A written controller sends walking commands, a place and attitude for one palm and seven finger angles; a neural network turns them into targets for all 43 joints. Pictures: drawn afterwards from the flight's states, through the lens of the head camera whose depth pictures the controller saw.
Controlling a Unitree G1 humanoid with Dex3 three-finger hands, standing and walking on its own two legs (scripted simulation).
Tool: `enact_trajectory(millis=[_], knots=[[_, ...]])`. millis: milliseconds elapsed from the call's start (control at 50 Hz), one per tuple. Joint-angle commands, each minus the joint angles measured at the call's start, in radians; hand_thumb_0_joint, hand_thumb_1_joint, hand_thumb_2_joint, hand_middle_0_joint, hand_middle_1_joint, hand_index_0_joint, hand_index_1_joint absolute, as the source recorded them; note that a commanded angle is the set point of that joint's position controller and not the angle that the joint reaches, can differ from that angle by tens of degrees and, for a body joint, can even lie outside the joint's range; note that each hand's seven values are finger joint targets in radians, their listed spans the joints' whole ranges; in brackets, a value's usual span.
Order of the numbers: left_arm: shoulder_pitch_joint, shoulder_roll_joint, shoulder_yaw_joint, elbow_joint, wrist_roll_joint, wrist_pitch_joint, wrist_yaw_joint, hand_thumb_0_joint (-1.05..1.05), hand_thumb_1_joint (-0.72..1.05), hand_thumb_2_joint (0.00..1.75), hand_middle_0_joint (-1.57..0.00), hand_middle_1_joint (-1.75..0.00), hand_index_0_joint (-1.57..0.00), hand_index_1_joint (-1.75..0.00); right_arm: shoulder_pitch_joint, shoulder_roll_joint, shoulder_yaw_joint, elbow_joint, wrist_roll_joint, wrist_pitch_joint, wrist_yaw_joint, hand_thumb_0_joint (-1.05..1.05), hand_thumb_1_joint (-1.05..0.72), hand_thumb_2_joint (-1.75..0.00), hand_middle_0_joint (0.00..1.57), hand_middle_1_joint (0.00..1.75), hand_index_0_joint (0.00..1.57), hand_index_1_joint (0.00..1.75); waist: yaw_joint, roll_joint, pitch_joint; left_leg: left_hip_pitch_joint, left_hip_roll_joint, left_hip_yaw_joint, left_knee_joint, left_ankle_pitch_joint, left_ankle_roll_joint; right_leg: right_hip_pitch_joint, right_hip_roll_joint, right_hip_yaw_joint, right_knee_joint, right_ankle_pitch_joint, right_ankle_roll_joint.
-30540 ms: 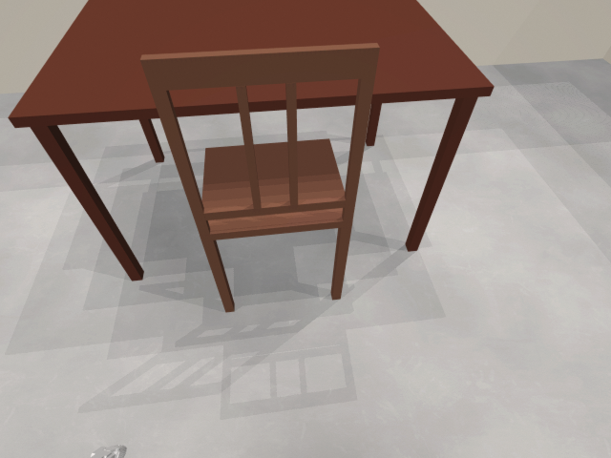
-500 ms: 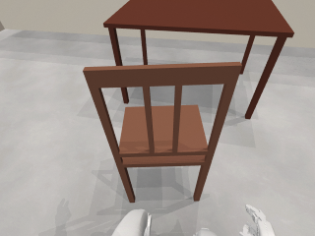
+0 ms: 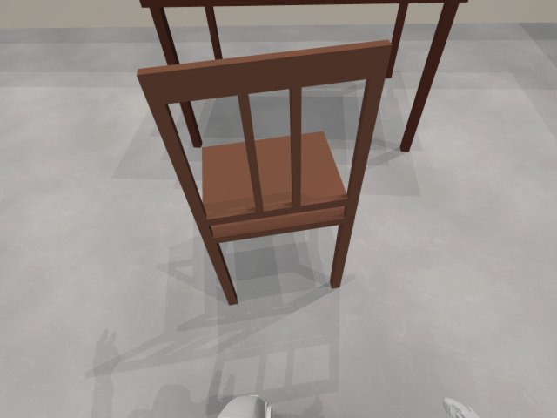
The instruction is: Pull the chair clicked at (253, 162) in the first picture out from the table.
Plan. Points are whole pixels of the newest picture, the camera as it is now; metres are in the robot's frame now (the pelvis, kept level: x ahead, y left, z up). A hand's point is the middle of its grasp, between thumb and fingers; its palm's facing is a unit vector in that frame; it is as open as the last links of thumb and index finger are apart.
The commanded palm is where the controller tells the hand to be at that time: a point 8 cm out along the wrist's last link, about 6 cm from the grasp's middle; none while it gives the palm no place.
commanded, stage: stop stepping back and stand still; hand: left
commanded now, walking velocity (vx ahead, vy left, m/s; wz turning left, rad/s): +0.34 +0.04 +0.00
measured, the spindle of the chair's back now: (252, 161) +0.62 +0.08 -0.04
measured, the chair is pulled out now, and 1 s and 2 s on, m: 0.66 0.66 0.66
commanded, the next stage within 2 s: let the arm hang, fingers relaxed in 0.50 s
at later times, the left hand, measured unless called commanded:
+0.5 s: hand out of the picture +0.17 +0.33 +0.23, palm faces +0.45 -0.72 -0.52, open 7.4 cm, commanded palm +0.11 +0.33 +0.20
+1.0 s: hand out of the picture +0.06 +0.16 -0.14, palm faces -0.08 -0.99 -0.15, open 7.1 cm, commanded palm none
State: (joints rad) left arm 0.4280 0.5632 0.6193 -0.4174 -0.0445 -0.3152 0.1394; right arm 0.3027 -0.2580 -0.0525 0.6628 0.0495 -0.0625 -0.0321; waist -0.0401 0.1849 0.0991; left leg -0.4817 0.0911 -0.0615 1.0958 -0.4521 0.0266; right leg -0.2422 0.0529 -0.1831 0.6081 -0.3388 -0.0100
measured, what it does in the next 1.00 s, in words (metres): steps on the spot: left foot, then right foot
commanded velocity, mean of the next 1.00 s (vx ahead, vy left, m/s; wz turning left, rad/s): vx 0.09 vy -0.03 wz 0.00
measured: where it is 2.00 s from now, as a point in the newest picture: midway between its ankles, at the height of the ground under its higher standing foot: outside the picture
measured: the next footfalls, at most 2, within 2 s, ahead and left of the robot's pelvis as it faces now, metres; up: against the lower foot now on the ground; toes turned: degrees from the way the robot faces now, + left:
left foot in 0.18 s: +0.00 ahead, +0.13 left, +0.00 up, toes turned -2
right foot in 0.58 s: +0.00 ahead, -0.09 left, +0.00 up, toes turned -2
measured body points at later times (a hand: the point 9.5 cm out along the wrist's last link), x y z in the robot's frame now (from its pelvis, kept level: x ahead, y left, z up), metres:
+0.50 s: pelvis -0.05 +0.05 +0.03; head -0.07 +0.04 +0.48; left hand +0.14 +0.37 +0.26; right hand +0.08 -0.18 -0.06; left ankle -0.01 +0.11 -0.71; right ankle -0.05 -0.08 -0.67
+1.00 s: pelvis -0.05 +0.02 +0.01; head -0.01 +0.01 +0.46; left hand +0.07 +0.22 -0.12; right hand -0.07 -0.22 -0.14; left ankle -0.04 +0.13 -0.71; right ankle -0.04 -0.09 -0.71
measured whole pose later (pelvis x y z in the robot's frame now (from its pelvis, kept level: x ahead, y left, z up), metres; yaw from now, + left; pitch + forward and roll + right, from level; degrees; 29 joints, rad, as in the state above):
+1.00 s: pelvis -0.05 +0.02 +0.01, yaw -2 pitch +0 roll +1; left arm 0.23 0.13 -0.03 0.77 0.01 0.02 0.00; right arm 0.37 -0.20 0.00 0.92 -0.02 0.02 -0.02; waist -0.03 0.00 0.07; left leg -0.30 -0.02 0.02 0.62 -0.33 0.02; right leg -0.32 0.01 0.00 0.63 -0.31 -0.02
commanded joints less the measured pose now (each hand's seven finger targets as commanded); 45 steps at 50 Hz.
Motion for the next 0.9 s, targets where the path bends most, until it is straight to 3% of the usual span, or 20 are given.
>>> enact_trajectory(millis=[0, 40, 120, 140, 180, 200, 240, 280, 320, 380, 500, 560, 580, 600, 640, 700, 720, 740, 800, 880], knots=[[0.199, 0.016, -0.033, 0.0, -0.024, 0.049, -0.01, 0.0, 0.9, 0.9, -0.2, -0.3, -0.2, -0.3, -0.108, -0.112, -0.074, -0.22, 0.014, -0.013, 0.016, 0.0, -0.9, -0.9, 0.2, 0.3, 0.2, 0.3, 0.043, -0.543, -0.258, -0.108, -0.061, -0.099, 0.278, -0.018, -0.001, 0.091, -0.382, 0.472, -0.147, 0.47, -0.21], [0.154, 0.044, -0.039, -0.168, -0.014, 0.038, -0.021, 0.0, 0.9, 0.9, -0.2, -0.3, -0.2, -0.3, -0.165, -0.067, -0.022, -0.228, 0.0, -0.01, 0.018, 0.0, -0.9, -0.9, 0.2, 0.3, 0.2, 0.3, 0.02, -0.335, -0.189, 0.0, -0.046, -0.018, 0.139, -0.016, 0.009, -0.138, -0.362, 0.402, -0.193, 0.151, -0.2], [-0.104, 0.114, -0.089, -0.58, 0.037, 0.006, 0.026, 0.0, 0.9, 0.9, -0.2, -0.3, -0.2, -0.3, -0.155, -0.064, 0.008, -0.197, -0.035, -0.119, -0.021, 0.0, -0.9, -0.9, 0.2, 0.3, 0.2, 0.3, 0.014, -0.201, -0.156, 0.266, -0.088, 0.104, -0.471, 0.106, 0.045, -0.245, -0.254, 0.238, -0.077, -0.061, -0.116], [-0.108, 0.173, -0.044, -0.642, 0.039, 0.0, 0.048, 0.0, 0.9, 0.9, -0.2, -0.3, -0.2, -0.3, -0.144, -0.08, 0.0, -0.201, -0.041, -0.143, -0.041, 0.0, -0.9, -0.9, 0.2, 0.3, 0.2, 0.3, 0.029, -0.038, -0.133, 0.336, -0.086, 0.083, -0.61, 0.107, 0.037, -0.298, -0.213, 0.222, 0.027, -0.123, -0.098], [-0.054, 0.152, -0.022, -0.704, 0.055, -0.004, 0.079, 0.0, 0.9, 0.9, -0.2, -0.3, -0.2, -0.3, -0.128, -0.096, -0.011, -0.218, -0.053, -0.167, -0.048, 0.0, -0.9, -0.9, 0.2, 0.3, 0.2, 0.3, 0.045, 0.428, -0.143, 0.389, 0.135, -0.284, -0.87, 0.0, 0.089, -0.439, -0.002, 0.101, 0.519, -0.275, -0.025], [-0.028, 0.179, 0.005, -0.68, 0.063, -0.002, 0.085, 0.0, 0.9, 0.9, -0.2, -0.3, -0.2, -0.3, -0.13, -0.054, -0.002, -0.21, -0.045, -0.171, -0.045, 0.0, -0.9, -0.9, 0.2, 0.3, 0.2, 0.3, 0.037, 0.364, -0.122, 0.243, 0.179, -0.326, -0.875, 0.071, 0.123, -0.395, -0.005, 0.154, 0.672, -0.231, -0.018], [-0.045, 0.239, 0.076, -0.572, 0.033, -0.009, 0.07, 0.0, 0.9, 0.9, -0.2, -0.3, -0.2, -0.3, -0.119, -0.041, -0.004, -0.179, -0.053, -0.169, -0.033, 0.0, -0.9, -0.9, 0.2, 0.3, 0.2, 0.3, 0.016, 0.315, -0.049, 0.127, 0.214, -0.462, -0.906, 0.058, 0.075, -0.402, -0.056, 0.242, 0.75, -0.132, -0.016], [-0.019, 0.147, 0.048, -0.378, 0.029, -0.011, 0.053, 0.0, 0.9, 0.9, -0.2, -0.3, -0.2, -0.3, -0.097, -0.046, -0.006, -0.156, -0.032, -0.148, -0.016, 0.0, -0.9, -0.9, 0.2, 0.3, 0.2, 0.3, 0.008, 0.071, -0.025, 0.173, 0.197, -0.334, -0.843, 0.106, 0.122, -0.435, -0.058, 0.204, 0.679, -0.061, -0.007], [0.047, 0.056, 0.019, -0.168, 0.006, 0.002, 0.03, 0.0, 0.9, 0.9, -0.2, -0.3, -0.2, -0.3, -0.08, -0.061, -0.013, -0.152, -0.019, -0.12, -0.011, 0.0, -0.9, -0.9, 0.2, 0.3, 0.2, 0.3, 0.007, -0.04, -0.036, 0.141, 0.164, -0.206, -0.828, 0.02, 0.123, -0.357, -0.054, 0.155, 0.537, -0.009, -0.004], [0.16, -0.043, -0.077, 0.034, -0.016, 0.044, 0.001, 0.0, 0.9, 0.9, -0.2, -0.3, -0.2, -0.3, -0.077, -0.07, -0.011, -0.186, 0.0, -0.077, -0.009, 0.0, -0.9, -0.9, 0.2, 0.3, 0.2, 0.3, 0.013, -0.054, -0.033, 0.072, 0.126, -0.108, -0.881, -0.053, 0.067, -0.216, -0.037, 0.083, 0.302, 0.037, 0.0], [0.03, 0.015, -0.158, -0.131, 0.001, 0.072, -0.007, 0.0, 0.9, 0.9, -0.2, -0.3, -0.2, -0.3, -0.134, -0.073, 0.004, -0.22, -0.023, -0.074, -0.037, 0.0, -0.9, -0.9, 0.2, 0.3, 0.2, 0.3, 0.019, -0.168, -0.168, 0.071, 0.086, -0.097, -0.798, -0.139, 0.018, 0.174, -0.015, 0.043, -0.192, -0.029, -0.015], [-0.087, 0.125, -0.114, -0.381, 0.009, 0.054, 0.003, 0.0, 0.9, 0.9, -0.2, -0.3, -0.2, -0.3, -0.157, -0.058, 0.01, -0.209, -0.034, -0.088, -0.035, 0.0, -0.9, -0.9, 0.2, 0.3, 0.2, 0.3, 0.02, -0.299, -0.25, 0.078, -0.081, 0.024, -0.329, 0.019, 0.017, 0.185, -0.277, 0.404, -0.318, 0.065, -0.145], [0.039, -0.198, -0.425, 0.467, 0.122, 0.229, -0.104, 0.0, 0.9, 0.9, -0.2, -0.3, -0.2, -0.3, -0.092, -0.095, -0.004, -0.085, -0.046, -0.057, 0.036, 0.0, -0.9, -0.9, 0.2, 0.3, 0.2, 0.3, -0.02, -0.238, -0.16, -0.05, -0.082, 0.06, -0.138, 0.099, -0.005, 0.075, -0.389, 0.246, -0.127, 0.537, -0.168], [0.016, -0.198, -0.459, 0.518, 0.111, 0.299, -0.124, 0.0, 0.9, 0.9, -0.2, -0.3, -0.2, -0.3, -0.024, -0.022, -0.02, -0.054, -0.04, 0.011, 0.044, 0.0, -0.9, -0.9, 0.2, 0.3, 0.2, 0.3, -0.024, -0.277, -0.222, 0.057, -0.083, 0.042, -0.085, -0.072, -0.005, -0.057, -0.378, 0.307, -0.147, 0.293, -0.223], [-0.075, -0.218, -0.489, 0.522, 0.107, 0.324, -0.108, 0.0, 0.9, 0.9, -0.2, -0.3, -0.2, -0.3, 0.012, -0.073, -0.019, -0.066, -0.061, 0.056, 0.041, 0.0, -0.9, -0.9, 0.2, 0.3, 0.2, 0.3, -0.035, -0.366, -0.125, 0.093, -0.05, -0.003, -0.057, -0.066, 0.004, -0.242, -0.37, 0.323, -0.167, -0.041, -0.221], [-0.157, -0.244, -0.542, 0.656, 0.09, 0.339, -0.118, 0.0, 0.9, 0.9, -0.2, -0.3, -0.2, -0.3, 0.045, -0.068, -0.003, -0.018, -0.087, 0.066, 0.051, 0.0, -0.9, -0.9, 0.2, 0.3, 0.2, 0.3, -0.053, -0.228, -0.004, 0.241, -0.051, -0.002, -0.53, 0.151, 0.026, -0.337, -0.232, 0.206, 0.049, -0.051, -0.091], [-0.134, -0.292, -0.559, 0.694, 0.08, 0.343, -0.128, 0.0, 0.9, 0.9, -0.2, -0.3, -0.2, -0.3, 0.046, -0.113, -0.005, -0.006, -0.095, 0.049, 0.045, 0.0, -0.9, -0.9, 0.2, 0.3, 0.2, 0.3, -0.025, 0.007, 0.003, 0.218, 0.076, -0.271, -0.684, 0.248, 0.097, -0.366, -0.097, 0.147, 0.228, -0.094, -0.02], [-0.183, -0.29, -0.575, 0.736, 0.07, 0.338, -0.132, 0.0, 0.9, 0.9, -0.2, -0.3, -0.2, -0.3, 0.049, -0.138, -0.006, 0.004, -0.105, 0.033, 0.032, 0.0, -0.9, -0.9, 0.2, 0.3, 0.2, 0.3, -0.015, 0.082, 0.028, 0.237, 0.184, -0.448, -0.775, 0.414, 0.164, -0.412, -0.054, 0.146, 0.346, -0.184, 0.01], [-0.206, -0.254, -0.578, 0.927, 0.066, 0.336, -0.13, 0.0, 0.9, 0.9, -0.2, -0.3, -0.2, -0.3, 0.014, -0.115, 0.011, 0.064, -0.091, 0.016, -0.004, 0.0, -0.9, -0.9, 0.2, 0.3, 0.2, 0.3, 0.03, 0.044, -0.049, 0.222, 0.18, -0.371, -0.738, 0.683, 0.179, -0.33, -0.103, 0.259, 0.45, -0.164, 0.021], [-0.116, -0.281, -0.587, 1.094, 0.063, 0.335, -0.136, 0.0, 0.9, 0.9, -0.2, -0.3, -0.2, -0.3, -0.012, -0.098, 0.015, 0.114, -0.073, 0.02, -0.004, 0.0, -0.9, -0.9, 0.2, 0.3, 0.2, 0.3, 0.067, -0.009, -0.195, 0.252, 0.064, -0.092, -0.638, 0.54, 0.089, -0.044, -0.076, 0.192, 0.023, 0.015, 0.021]])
